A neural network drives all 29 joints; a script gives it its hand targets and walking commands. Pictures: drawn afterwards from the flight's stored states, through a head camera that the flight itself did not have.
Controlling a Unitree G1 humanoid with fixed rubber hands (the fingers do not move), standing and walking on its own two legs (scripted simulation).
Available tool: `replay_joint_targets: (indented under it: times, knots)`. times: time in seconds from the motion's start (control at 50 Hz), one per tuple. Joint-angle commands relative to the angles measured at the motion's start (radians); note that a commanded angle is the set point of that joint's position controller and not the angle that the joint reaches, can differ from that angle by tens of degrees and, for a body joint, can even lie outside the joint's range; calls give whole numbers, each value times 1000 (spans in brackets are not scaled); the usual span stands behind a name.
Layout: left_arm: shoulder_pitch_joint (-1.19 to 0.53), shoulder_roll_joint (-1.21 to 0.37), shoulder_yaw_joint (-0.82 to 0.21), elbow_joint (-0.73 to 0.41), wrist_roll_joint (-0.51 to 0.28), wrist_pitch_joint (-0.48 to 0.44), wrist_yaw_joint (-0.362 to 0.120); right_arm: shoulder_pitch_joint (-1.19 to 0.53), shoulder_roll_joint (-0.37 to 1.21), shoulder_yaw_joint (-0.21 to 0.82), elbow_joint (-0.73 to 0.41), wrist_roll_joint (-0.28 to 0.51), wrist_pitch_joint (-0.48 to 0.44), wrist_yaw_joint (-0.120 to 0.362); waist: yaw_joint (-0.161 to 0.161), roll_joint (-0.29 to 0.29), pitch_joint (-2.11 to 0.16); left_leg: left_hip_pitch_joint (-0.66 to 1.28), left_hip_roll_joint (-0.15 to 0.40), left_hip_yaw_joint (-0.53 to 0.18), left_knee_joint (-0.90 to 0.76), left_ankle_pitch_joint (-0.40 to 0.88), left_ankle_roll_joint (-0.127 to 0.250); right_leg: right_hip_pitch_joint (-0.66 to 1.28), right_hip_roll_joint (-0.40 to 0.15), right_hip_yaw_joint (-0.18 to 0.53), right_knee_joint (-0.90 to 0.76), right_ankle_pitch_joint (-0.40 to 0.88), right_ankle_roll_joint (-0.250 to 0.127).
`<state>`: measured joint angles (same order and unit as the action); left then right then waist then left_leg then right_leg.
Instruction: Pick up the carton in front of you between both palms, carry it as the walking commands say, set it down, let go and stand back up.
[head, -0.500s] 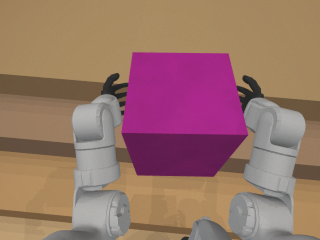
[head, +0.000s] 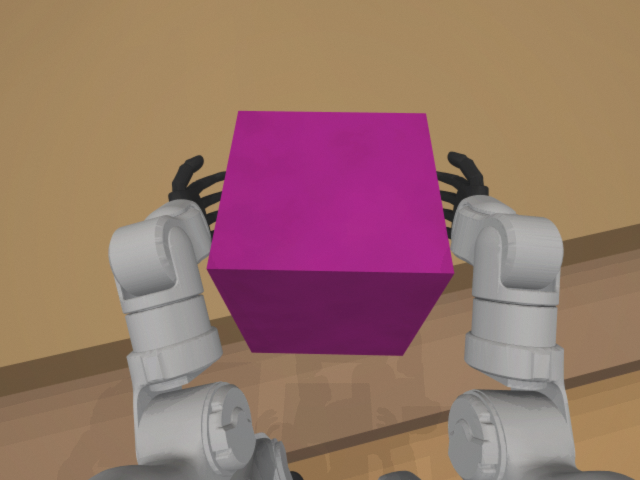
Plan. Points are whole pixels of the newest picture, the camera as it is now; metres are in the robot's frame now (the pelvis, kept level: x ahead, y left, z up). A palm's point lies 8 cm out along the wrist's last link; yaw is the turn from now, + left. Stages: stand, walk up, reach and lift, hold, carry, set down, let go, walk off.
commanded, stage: carry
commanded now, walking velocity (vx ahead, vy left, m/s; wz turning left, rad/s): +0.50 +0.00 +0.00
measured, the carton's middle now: (329, 246) +0.37 -0.05 +0.07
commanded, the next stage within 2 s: none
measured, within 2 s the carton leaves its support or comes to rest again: neither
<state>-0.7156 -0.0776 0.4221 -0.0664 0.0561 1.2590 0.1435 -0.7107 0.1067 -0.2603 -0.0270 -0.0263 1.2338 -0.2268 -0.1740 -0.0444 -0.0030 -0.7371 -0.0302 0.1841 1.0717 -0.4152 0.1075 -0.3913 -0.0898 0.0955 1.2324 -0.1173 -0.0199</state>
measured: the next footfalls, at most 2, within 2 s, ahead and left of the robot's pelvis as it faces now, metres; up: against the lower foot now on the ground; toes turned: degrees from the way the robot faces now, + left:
right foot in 0.38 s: +0.44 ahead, -0.14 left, +0.15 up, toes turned -6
left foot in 0.90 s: +0.79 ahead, +0.13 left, +0.31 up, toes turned +5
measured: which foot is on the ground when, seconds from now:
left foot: down 0.00-0.44, up 0.46-0.88, down 0.90-1.00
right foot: up 0.00-0.36, down 0.38-0.90, up 0.92-1.00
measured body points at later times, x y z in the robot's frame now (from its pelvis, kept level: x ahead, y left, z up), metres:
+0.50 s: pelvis +0.30 -0.05 +0.16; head +0.33 -0.02 +0.60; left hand +0.66 +0.15 +0.29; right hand +0.70 -0.15 +0.30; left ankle +0.15 +0.07 -0.44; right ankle +0.40 -0.14 -0.50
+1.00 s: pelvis +0.62 +0.04 +0.31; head +0.64 +0.03 +0.76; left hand +1.01 +0.14 +0.45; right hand +0.96 -0.16 +0.44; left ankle +0.75 +0.12 -0.34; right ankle +0.47 -0.10 -0.25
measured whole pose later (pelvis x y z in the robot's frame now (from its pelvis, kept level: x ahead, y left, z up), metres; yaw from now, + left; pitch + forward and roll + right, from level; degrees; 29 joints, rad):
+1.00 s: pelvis +0.62 +0.04 +0.31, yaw -1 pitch +2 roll +3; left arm -0.68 -0.10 0.42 -0.04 0.09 1.25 0.14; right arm -0.69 0.10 -0.26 0.01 -0.01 1.24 -0.22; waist -0.17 -0.03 -0.01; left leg -0.76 -0.01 0.18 1.04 -0.32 0.11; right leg -0.44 -0.02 0.11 1.50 -0.17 -0.05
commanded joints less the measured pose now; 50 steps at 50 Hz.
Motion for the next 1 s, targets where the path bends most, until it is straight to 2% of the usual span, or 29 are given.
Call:
replay_joint_targets:
  times: [0.0,0.06,0.12,0.14,0.18,0.22,0.26,0.3,0.34,0.38,0.4,0.42,0.44,0.46,0.48,0.5,0.56,0.6,0.62,0.66,0.72,0.78,0.82,0.86,0.88,0.9,0.92,0.94,0.98]
  knots:
    - [-510,-734,-512,-38,-56,-30,-17,-833,952,722,-215,408,-51,118,54,151,-716,904,298,-834,-511,584,261,-431,161,105,750,-142,-52]
    - [-574,-725,-586,-104,-80,-63,-11,-840,989,752,-231,442,-69,149,87,72,-502,807,284,-684,-583,137,155,-579,72,65,659,-125,-104]
    - [-506,-676,-619,-116,-71,-71,7,-736,913,731,-220,422,-64,143,93,-2,-424,853,319,-575,-631,301,148,-680,40,-17,474,-225,-109]
    - [-487,-669,-631,-114,-78,-62,12,-706,874,718,-214,412,-56,134,56,49,-426,894,332,-542,-668,432,186,-744,63,-112,597,-250,-120]
    - [-467,-647,-655,-95,-103,-34,18,-624,785,649,-164,361,-31,117,18,131,-398,1046,388,-584,-705,461,221,-1049,50,-100,892,-420,-129]
    - [-473,-627,-651,-72,-114,-9,24,-587,726,599,-122,318,-4,105,31,76,-307,1092,378,-524,-765,319,171,-1238,17,-95,937,-497,-121]
    - [-520,-614,-645,-65,-124,12,32,-589,687,556,-109,296,18,103,93,59,-193,859,272,-362,-879,137,94,-1097,-21,-174,653,-407,-108]
    - [-574,-642,-666,-57,-167,29,37,-592,650,516,-102,284,35,101,123,190,-169,525,184,-167,-1106,364,106,-602,-18,-282,231,-300,-100]
    - [-613,-684,-687,-28,-200,38,50,-565,625,449,-71,237,52,91,205,337,-352,503,180,14,-925,1373,102,-219,85,-401,116,-95,-149]
    - [-646,-754,-704,-25,-245,27,47,-576,618,408,-62,184,56,86,347,361,-528,718,196,30,-530,1883,37,-31,195,-444,-104,-105,-147]
    - [-698,-808,-734,-39,-268,16,39,-581,630,390,-61,158,51,84,393,227,-631,743,145,38,-203,1831,-34,175,215,-396,-399,21,-134]
    - [-690,-867,-768,-43,-307,4,21,-560,633,367,-61,121,38,84,422,184,-619,602,90,-42,84,1257,-53,311,183,-203,-658,104,-120]
    - [-695,-867,-791,-49,-340,-14,10,-484,663,356,-45,89,28,89,296,-166,-695,191,-101,-166,632,195,-126,571,-192,442,-659,907,-357]
    - [-728,-913,-829,-54,-390,-27,-2,-455,637,323,-8,49,17,84,308,-83,-853,102,-123,-425,924,178,-86,650,-227,584,-642,926,-433]
    - [-796,-934,-845,-120,-423,-52,-15,-484,664,322,-39,42,10,86,317,-62,-799,-22,-85,-421,991,156,-54,613,-213,600,-661,527,-425]
    - [-850,-973,-856,-145,-435,-66,-30,-544,697,343,-68,41,2,91,283,-18,-669,-136,-31,-392,956,133,-22,518,-196,561,-687,126,-349]
    - [-856,-1016,-887,-150,-471,-81,-69,-593,694,416,-125,51,-29,91,233,48,-446,-215,54,-331,808,172,11,351,-182,349,-761,-261,-227]
    - [-790,-962,-861,-129,-448,-78,-67,-569,681,452,-129,56,-33,81,250,74,-381,-298,67,-228,740,75,14,365,-201,288,-835,-132,-244]
    - [-753,-927,-848,-128,-429,-71,-60,-538,673,463,-121,58,-28,78,291,8,-388,-403,56,-176,894,37,29,442,-230,278,-860,17,-279]
    - [-666,-852,-796,-92,-377,-51,-41,-529,662,491,-115,81,-6,74,323,-41,-357,-730,79,-232,1122,-167,46,629,-282,304,-881,40,-294]
    - [-602,-759,-730,-49,-324,-16,-28,-520,632,492,-86,100,29,64,272,21,-242,-770,146,-158,865,-157,20,547,-198,119,-1007,-193,-192]
    - [-596,-711,-653,-37,-286,11,-24,-580,660,517,-84,143,49,50,190,-145,-239,-44,127,33,313,32,18,71,-74,-217,-1262,133,-175]
    - [-551,-688,-609,-1,-253,28,-19,-601,700,540,-57,178,50,47,121,-243,-364,159,26,126,158,161,44,213,-79,-294,-1060,966,-163]
    - [-534,-676,-572,6,-192,28,-15,-601,754,558,-46,212,43,50,-7,-294,-532,353,-85,159,-88,119,27,426,-100,-332,-640,1381,-102]
    - [-535,-659,-548,14,-156,27,-13,-629,788,580,-56,232,35,58,-44,-230,-591,521,-101,-5,-253,26,16,357,-61,-280,-333,1194,-71]
    - [-473,-673,-522,25,-112,17,-11,-653,799,600,-72,260,22,67,23,143,-632,699,183,-697,-570,-35,119,10,85,-188,39,399,-1]
    - [-471,-657,-504,39,-67,6,-6,-706,853,629,-77,308,9,84,75,353,-712,727,300,-1020,-727,137,227,-113,206,23,470,-76,13]
    - [-485,-692,-498,37,-56,-5,-2,-770,893,655,-111,352,-7,104,95,230,-719,740,290,-912,-619,131,218,-212,175,119,625,-78,-22]
    - [-562,-750,-538,-14,-69,-26,-10,-862,965,694,-166,410,-43,131,112,127,-546,631,262,-749,-522,176,161,-362,104,55,585,-119,-79]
